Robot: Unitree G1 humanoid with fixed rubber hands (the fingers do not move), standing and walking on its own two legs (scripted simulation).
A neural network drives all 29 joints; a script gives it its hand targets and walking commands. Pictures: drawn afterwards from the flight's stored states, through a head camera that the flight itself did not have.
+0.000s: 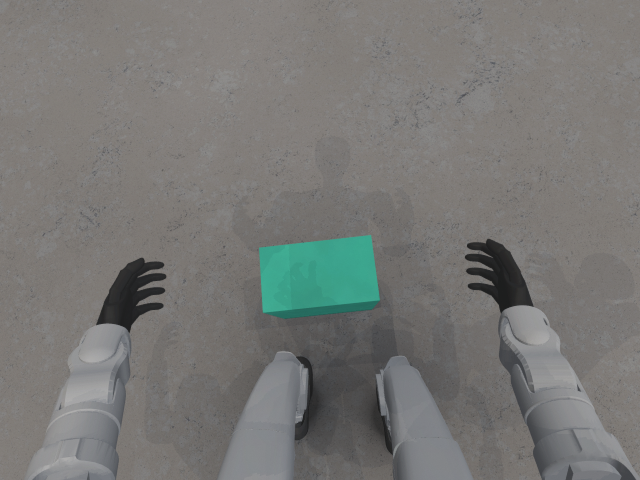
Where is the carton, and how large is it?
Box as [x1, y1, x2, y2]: [259, 235, 379, 318]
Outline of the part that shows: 370,235 260,247 259,255 263,312 283,318 371,309 379,300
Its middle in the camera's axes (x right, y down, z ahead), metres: +0.00 +0.12 +0.97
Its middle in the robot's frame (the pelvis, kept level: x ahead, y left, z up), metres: +0.38 +0.07 -0.56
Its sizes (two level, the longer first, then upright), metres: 0.248 0.142 0.289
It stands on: the floor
